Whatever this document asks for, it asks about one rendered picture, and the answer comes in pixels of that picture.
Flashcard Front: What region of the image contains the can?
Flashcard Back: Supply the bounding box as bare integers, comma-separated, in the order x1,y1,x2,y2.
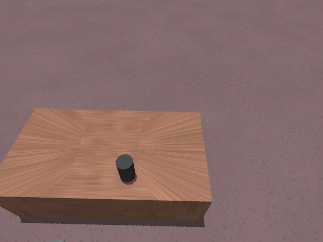
116,154,135,183

